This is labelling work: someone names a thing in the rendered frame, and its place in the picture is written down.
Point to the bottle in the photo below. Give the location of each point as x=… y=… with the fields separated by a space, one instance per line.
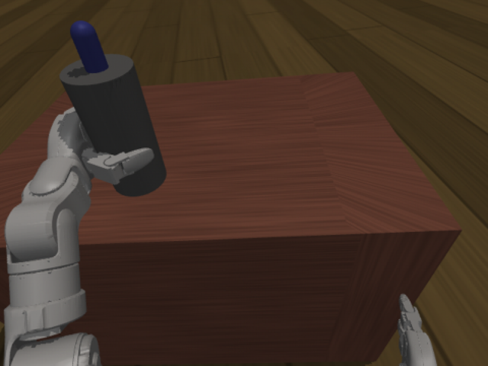
x=106 y=94

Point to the left robot hand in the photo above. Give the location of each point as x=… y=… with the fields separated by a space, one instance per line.
x=68 y=138

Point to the left robot arm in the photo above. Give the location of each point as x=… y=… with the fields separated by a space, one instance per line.
x=42 y=242

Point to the right robot hand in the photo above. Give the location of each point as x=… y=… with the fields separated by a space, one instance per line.
x=415 y=345

